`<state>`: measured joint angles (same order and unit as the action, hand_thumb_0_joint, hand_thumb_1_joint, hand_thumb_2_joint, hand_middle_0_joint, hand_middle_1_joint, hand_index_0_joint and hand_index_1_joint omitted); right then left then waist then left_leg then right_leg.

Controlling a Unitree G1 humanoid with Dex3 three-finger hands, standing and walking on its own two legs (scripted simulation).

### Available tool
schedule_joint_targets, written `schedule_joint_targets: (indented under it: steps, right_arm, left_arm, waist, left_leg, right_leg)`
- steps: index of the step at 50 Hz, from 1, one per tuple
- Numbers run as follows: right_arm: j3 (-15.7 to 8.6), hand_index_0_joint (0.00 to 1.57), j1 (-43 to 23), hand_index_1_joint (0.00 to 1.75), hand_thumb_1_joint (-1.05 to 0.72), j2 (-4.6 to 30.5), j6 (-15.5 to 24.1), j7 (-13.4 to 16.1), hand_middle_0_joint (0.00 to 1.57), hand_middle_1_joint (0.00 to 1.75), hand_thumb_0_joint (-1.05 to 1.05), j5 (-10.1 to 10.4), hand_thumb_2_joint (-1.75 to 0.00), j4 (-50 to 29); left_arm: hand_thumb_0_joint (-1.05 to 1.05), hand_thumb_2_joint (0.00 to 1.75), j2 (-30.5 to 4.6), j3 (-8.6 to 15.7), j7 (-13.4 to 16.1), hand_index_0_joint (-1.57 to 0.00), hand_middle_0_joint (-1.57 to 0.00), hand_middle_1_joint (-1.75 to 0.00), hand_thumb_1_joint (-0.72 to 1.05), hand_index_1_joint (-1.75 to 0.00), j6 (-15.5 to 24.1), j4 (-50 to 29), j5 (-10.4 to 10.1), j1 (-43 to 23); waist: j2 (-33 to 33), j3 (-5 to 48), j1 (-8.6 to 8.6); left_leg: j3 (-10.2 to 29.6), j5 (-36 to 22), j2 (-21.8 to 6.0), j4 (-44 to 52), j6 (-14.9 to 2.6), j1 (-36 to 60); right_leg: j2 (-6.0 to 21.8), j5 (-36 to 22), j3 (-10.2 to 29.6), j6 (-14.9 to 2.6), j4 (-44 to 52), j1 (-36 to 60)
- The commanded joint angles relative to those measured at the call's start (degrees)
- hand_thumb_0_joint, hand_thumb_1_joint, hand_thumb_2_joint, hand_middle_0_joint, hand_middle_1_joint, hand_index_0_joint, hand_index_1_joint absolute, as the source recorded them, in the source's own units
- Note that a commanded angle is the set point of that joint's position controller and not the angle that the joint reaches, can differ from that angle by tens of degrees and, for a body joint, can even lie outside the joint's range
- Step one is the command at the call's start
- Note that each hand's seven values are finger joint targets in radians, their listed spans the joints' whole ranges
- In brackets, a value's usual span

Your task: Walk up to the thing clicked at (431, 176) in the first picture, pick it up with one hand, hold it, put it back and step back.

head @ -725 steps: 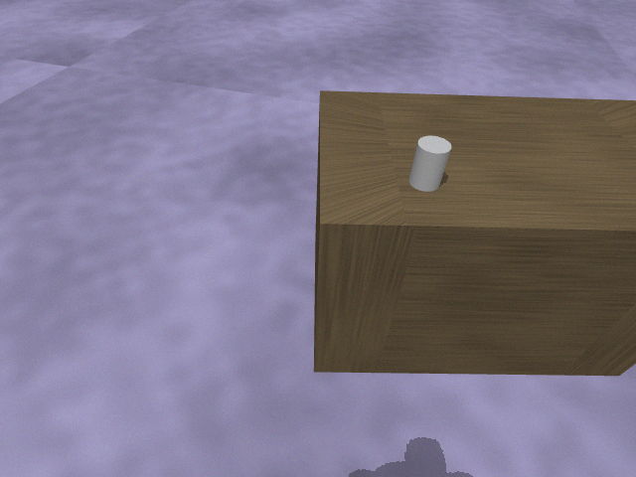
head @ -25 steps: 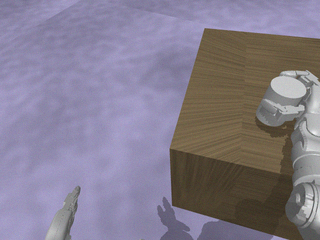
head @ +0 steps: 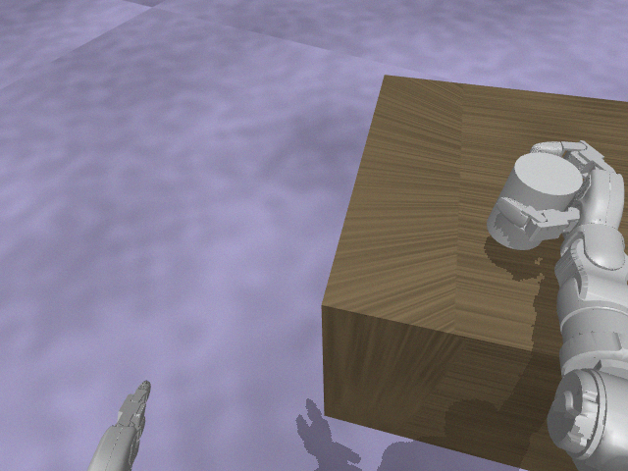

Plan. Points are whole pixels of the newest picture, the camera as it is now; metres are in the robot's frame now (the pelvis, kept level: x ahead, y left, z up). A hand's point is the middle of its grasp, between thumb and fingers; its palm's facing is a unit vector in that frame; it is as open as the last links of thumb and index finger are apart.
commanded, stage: lift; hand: right
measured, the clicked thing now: (529, 203) +0.49 -0.20 +0.10
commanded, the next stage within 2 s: hold in 1.22 s
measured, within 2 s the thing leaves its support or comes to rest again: neither
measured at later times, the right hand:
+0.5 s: hand (564, 192) +0.42 -0.18 +0.19, palm faces +0.20 +0.98 -0.01, open 10.6 cm
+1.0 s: hand (582, 216) +0.35 -0.16 +0.23, palm faces +0.19 +0.98 -0.02, open 10.6 cm
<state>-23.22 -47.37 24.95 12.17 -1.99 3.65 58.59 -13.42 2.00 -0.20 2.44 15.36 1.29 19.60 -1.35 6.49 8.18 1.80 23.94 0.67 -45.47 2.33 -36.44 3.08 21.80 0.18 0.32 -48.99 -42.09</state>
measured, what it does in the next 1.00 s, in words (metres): stands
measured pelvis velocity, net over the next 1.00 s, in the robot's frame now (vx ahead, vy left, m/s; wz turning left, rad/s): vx -0.02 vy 0.02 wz -0.04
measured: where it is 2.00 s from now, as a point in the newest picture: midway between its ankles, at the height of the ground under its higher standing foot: outside the picture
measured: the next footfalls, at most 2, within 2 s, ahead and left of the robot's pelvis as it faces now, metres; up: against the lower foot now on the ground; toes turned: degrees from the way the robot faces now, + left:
none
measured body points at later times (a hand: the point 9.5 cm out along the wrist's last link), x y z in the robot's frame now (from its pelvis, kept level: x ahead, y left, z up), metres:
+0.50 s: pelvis +0.00 +0.01 +0.02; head +0.01 +0.02 +0.47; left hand +0.16 +0.26 -0.04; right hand +0.40 -0.24 +0.19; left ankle -0.02 +0.15 -0.70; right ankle +0.01 -0.12 -0.70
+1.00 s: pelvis -0.02 +0.02 +0.03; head -0.04 +0.05 +0.48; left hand +0.15 +0.27 -0.05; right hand +0.33 -0.22 +0.23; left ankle -0.02 +0.15 -0.70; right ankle +0.01 -0.12 -0.70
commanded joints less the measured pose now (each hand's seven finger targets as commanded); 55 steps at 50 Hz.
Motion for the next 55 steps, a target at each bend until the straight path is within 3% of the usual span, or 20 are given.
schedule_joint_targets:
  steps: [1, 3, 4, 5, 6, 7, 8, 10, 12, 16, 21, 25, 29, 33, 36, 39, 44, 50, 52, 55]
  right_arm:
    - [0.41, 1.34, -30.75, 1.47, -0.08, 13.09, 4.13, -0.01, 1.28, 1.47, 0.00, 1.43, -1.34, -22.01]
    - [1.69, 1.34, -27.17, 1.47, -0.11, 10.94, 3.18, 0.27, 1.29, 1.47, 0.00, 1.60, -1.34, -20.59]
    - [-0.38, 1.32, -24.09, 1.46, -0.09, 12.34, 2.46, 0.54, 1.27, 1.46, 0.00, 1.82, -1.34, -18.98]
    - [1.56, 1.33, -26.40, 1.46, -0.10, 10.74, 2.37, 0.57, 1.28, 1.46, 0.00, 1.91, -1.33, -24.51]
    - [0.88, 1.33, -28.96, 1.46, -0.11, 12.23, 2.39, 0.70, 1.28, 1.46, 0.00, 2.21, -1.33, -28.54]
    - [1.76, 1.34, -26.69, 1.47, -0.11, 10.59, 1.51, 0.84, 1.28, 1.47, 0.00, 2.24, -1.34, -27.00]
    - [3.16, 1.35, -25.55, 1.49, -0.09, 8.50, 0.99, 0.97, 1.30, 1.49, 0.00, 2.75, -1.35, -29.22]
    - [0.81, 1.33, -21.88, 1.47, -0.07, 10.85, -0.29, 1.62, 1.28, 1.47, 0.00, 3.01, -1.34, -30.64]
    - [3.80, 1.33, -21.37, 1.47, -0.08, 6.86, -1.83, 1.39, 1.28, 1.47, 0.00, 3.66, -1.33, -35.88]
    - [4.01, 1.33, -16.91, 1.46, -0.09, 4.92, -6.14, 1.85, 1.28, 1.46, 0.00, 4.68, -1.31, -38.19]
    - [4.99, 1.32, -14.15, 1.46, -0.05, 3.82, -11.83, 1.74, 1.27, 1.46, 0.00, 5.25, -1.32, -44.22]
    - [5.86, 1.33, -11.53, 1.46, -0.05, 1.91, -14.71, 1.51, 1.27, 1.46, 0.00, 5.98, -1.32, -50.17]
    - [5.75, 1.34, -12.44, 1.48, -0.07, 1.79, -17.39, 2.07, 1.28, 1.48, 0.00, 6.86, -1.34, -56.74]
    - [5.98, 1.34, -10.19, 1.47, -0.07, 1.76, -19.48, 2.79, 1.29, 1.47, 0.00, 6.95, -1.33, -62.28]
    - [4.98, 1.34, -7.46, 1.47, -0.06, 2.02, -22.01, 3.16, 1.29, 1.47, 0.00, 7.25, -1.32, -63.21]
    - [4.65, 1.34, -6.15, 1.47, -0.05, 2.24, -23.92, 3.22, 1.29, 1.47, 0.00, 7.31, -1.32, -64.62]
    - [5.56, 1.32, -4.26, 1.46, -0.04, 0.32, -26.54, 2.84, 1.26, 1.46, 0.00, 7.58, -1.31, -64.50]
    - [5.57, 1.31, -4.11, 1.44, -0.07, 0.41, -28.65, 2.00, 1.25, 1.44, 0.00, 7.98, -1.30, -67.91]
    - [3.69, 1.30, -3.81, 1.42, -0.10, 2.03, -29.22, 2.28, 1.25, 1.42, 0.00, 8.07, -1.29, -69.52]
    - [4.73, 1.30, -3.31, 1.42, -0.11, 0.66, -30.03, 2.67, 1.25, 1.42, 0.00, 8.11, -1.29, -72.17]
  left_arm:
    - [0.00, 0.06, -8.51, 4.19, 1.18, -0.04, -0.04, -0.05, -0.55, -0.05, 3.65, -10.90, -0.67, -2.23]
    - [0.00, 0.06, -6.90, 3.49, 1.10, -0.04, -0.04, -0.05, -0.54, -0.05, 2.94, -5.16, -0.83, 2.20]
    - [0.00, 0.06, -7.38, 3.97, 1.24, -0.04, -0.04, -0.05, -0.54, -0.05, 2.98, -4.03, -1.03, 2.00]
    - [0.00, 0.06, -6.02, 2.18, 1.13, -0.04, -0.04, -0.05, -0.55, -0.05, 3.30, -6.04, -1.00, -0.10]
    - [0.00, 0.05, -6.84, 3.18, 1.18, -0.04, -0.04, -0.05, -0.53, -0.05, 3.63, -8.69, -1.19, -3.46]
    - [0.00, 0.05, -7.63, 4.63, 1.51, -0.04, -0.04, -0.05, -0.54, -0.05, 3.37, -5.43, -1.12, -0.09]
    - [0.00, 0.06, -6.22, 3.15, 1.46, -0.04, -0.04, -0.05, -0.55, -0.05, 3.40, -5.29, -1.36, -1.16]
    - [0.00, 0.05, -9.03, 6.08, 1.93, -0.04, -0.04, -0.05, -0.54, -0.05, 3.32, -3.90, -1.59, 0.16]
    - [0.00, 0.05, -7.97, 4.96, 1.85, -0.04, -0.04, -0.05, -0.54, -0.05, 3.46, -6.02, -1.76, -1.71]
    - [0.00, 0.05, -5.20, 2.85, 2.16, -0.04, -0.03, -0.05, -0.54, -0.05, 3.23, -4.76, -2.56, -2.20]
    - [0.00, 0.05, -9.82, 7.88, 2.76, -0.04, -0.03, -0.05, -0.54, -0.05, 2.95, -3.68, -2.91, -1.28]
    - [0.00, 0.05, -5.21, 4.17, 2.10, -0.03, -0.03, -0.05, -0.54, -0.05, 2.87, -0.84, -3.36, -1.24]
    - [0.00, 0.05, -7.91, 6.09, 2.93, -0.04, -0.04, -0.05, -0.54, -0.05, 3.70, -5.56, -3.60, -6.23]
    - [0.00, 0.05, -5.15, 4.05, 3.24, -0.03, -0.03, -0.05, -0.54, -0.05, 3.56, -0.77, -3.49, -4.59]
    - [0.00, 0.05, -8.03, 6.63, 3.73, -0.03, -0.03, -0.05, -0.53, -0.04, 3.74, -1.70, -3.60, -6.11]
    - [0.00, 0.05, -7.87, 6.72, 3.83, -0.03, -0.03, -0.04, -0.54, -0.04, 3.68, 0.11, -3.60, -6.11]
    - [0.00, 0.05, -4.79, 3.85, 3.84, -0.03, -0.03, -0.04, -0.55, -0.04, 4.42, 3.23, -3.61, -8.79]
    - [0.00, 0.04, -6.27, 4.75, 4.01, -0.04, -0.03, -0.05, -0.53, -0.04, 5.86, 2.76, -3.60, -10.17]
    - [0.00, 0.05, -7.10, 6.12, 4.06, -0.04, -0.03, -0.05, -0.54, -0.04, 6.10, 4.21, -3.46, -8.91]
    - [0.00, 0.04, -5.41, 4.64, 3.92, -0.04, -0.03, -0.05, -0.53, -0.04, 6.68, 4.51, -3.47, -7.93]
  waist:
    - [-6.29, 32.04, -1.00]
    - [-6.79, 25.74, -1.70]
    - [-6.14, 24.53, -2.53]
    - [-6.63, 26.14, -2.70]
    - [-7.07, 28.26, -3.38]
    - [-5.63, 26.28, -2.71]
    - [-6.12, 24.60, -3.69]
    - [-5.14, 25.19, -4.68]
    - [-4.90, 24.00, -4.83]
    - [-1.13, 20.73, -6.23]
    - [-0.07, 17.49, -5.42]
    - [-0.61, 14.55, -6.92]
    - [0.96, 15.24, -6.71]
    - [-1.56, 13.85, -8.26]
    - [0.12, 14.31, -7.28]
    - [0.98, 12.51, -7.65]
    - [2.68, 8.98, -8.57]
    - [1.69, 8.05, -8.28]
    - [1.32, 9.48, -8.32]
    - [-0.23, 9.96, -8.09]
  left_leg:
    - [-3.50, -27.27, 1.73, 4.32, -1.53, 8.54]
    - [-3.63, -25.08, 1.63, 5.57, -1.71, 6.97]
    - [-3.68, -24.65, 1.59, 6.18, -1.70, 7.48]
    - [-3.67, -24.71, 1.51, 6.16, -1.80, 8.65]
    - [-3.44, -25.08, 1.26, 6.34, -1.77, 10.05]
    - [-3.75, -24.89, 1.44, 6.52, -1.77, 9.48]
    - [-3.97, -24.36, 1.45, 6.88, -1.98, 9.78]
    - [-3.75, -25.94, 1.02, 7.33, -1.68, 11.93]
    - [-4.27, -24.28, 1.17, 7.99, -2.01, 12.77]
    - [-3.98, -27.13, 0.49, 9.03, -1.37, 15.45]
    - [-3.90, -24.14, 0.20, 10.73, -1.15, 14.87]
    - [-4.03, -22.67, -0.07, 11.41, -1.30, 16.11]
    - [-4.06, -19.19, -0.07, 12.79, -1.21, 16.90]
    - [-3.51, -16.93, -0.62, 14.01, -1.34, 17.94]
    - [-3.31, -18.09, -0.69, 14.41, -1.13, 18.16]
    - [-3.72, -17.22, -0.51, 15.14, -1.09, 18.09]
    - [-3.26, -15.54, -0.92, 16.26, -0.71, 18.03]
    - [-3.53, -11.61, -0.85, 17.73, -0.95, 17.72]
    - [-3.15, -12.24, -1.15, 18.25, -0.89, 18.92]
    - [-3.35, -13.02, -0.98, 18.06, -1.12, 19.06]
  right_leg:
    - [-1.16, -27.80, -0.37, -0.67, 4.25, 28.16]
    - [-1.36, -26.37, -0.53, -0.59, 5.43, 27.06]
    - [-1.39, -26.02, -0.61, -0.58, 6.15, 26.66]
    - [-1.33, -26.33, -0.62, -0.50, 6.70, 27.52]
    - [-1.46, -25.99, -0.87, -0.52, 6.68, 28.23]
    - [-1.28, -26.17, -0.70, -0.55, 6.98, 28.37]
    - [-1.32, -26.35, -0.72, -0.37, 7.73, 28.64]
    - [-1.45, -26.72, -1.07, -0.60, 8.00, 29.29]
    - [-1.31, -26.36, -0.89, -0.27, 9.46, 30.09]
    - [-1.66, -26.76, -1.36, -0.80, 10.14, 29.36]
    - [-1.65, -22.73, -1.56, -0.89, 12.49, 30.87]
    - [-2.01, -21.02, -1.68, -0.75, 13.75, 29.76]
    - [-2.12, -16.95, -1.55, -0.68, 15.28, 31.65]
    - [-2.73, -14.53, -1.94, -0.56, 16.12, 31.35]
    - [-2.74, -15.42, -1.95, -0.71, 16.25, 32.66]
    - [-2.60, -14.83, -1.70, -0.72, 16.88, 32.63]
    - [-2.82, -13.53, -1.69, -0.89, 17.80, 31.42]
    - [-2.90, -10.30, -1.46, -0.81, 19.52, 32.73]
    - [-3.09, -11.15, -1.58, -0.81, 19.30, 33.19]
    - [-2.98, -11.62, -1.53, -0.72, 19.49, 34.54]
